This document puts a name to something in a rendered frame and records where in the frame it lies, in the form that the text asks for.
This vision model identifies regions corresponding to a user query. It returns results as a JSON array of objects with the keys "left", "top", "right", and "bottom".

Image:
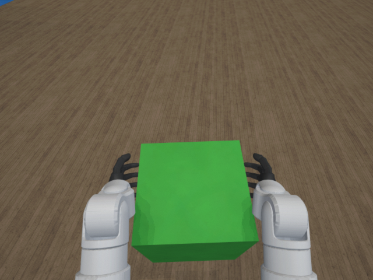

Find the right robot hand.
[{"left": 244, "top": 153, "right": 276, "bottom": 198}]

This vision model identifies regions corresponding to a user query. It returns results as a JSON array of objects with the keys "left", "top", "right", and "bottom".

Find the left robot hand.
[{"left": 109, "top": 153, "right": 139, "bottom": 197}]

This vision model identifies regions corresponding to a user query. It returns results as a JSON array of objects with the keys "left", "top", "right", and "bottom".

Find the left robot forearm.
[{"left": 75, "top": 180, "right": 135, "bottom": 280}]

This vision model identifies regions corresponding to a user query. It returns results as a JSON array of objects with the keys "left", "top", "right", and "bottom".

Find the carton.
[{"left": 131, "top": 140, "right": 259, "bottom": 263}]

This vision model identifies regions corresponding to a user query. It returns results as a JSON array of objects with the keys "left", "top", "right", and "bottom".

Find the right robot forearm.
[{"left": 252, "top": 180, "right": 318, "bottom": 280}]

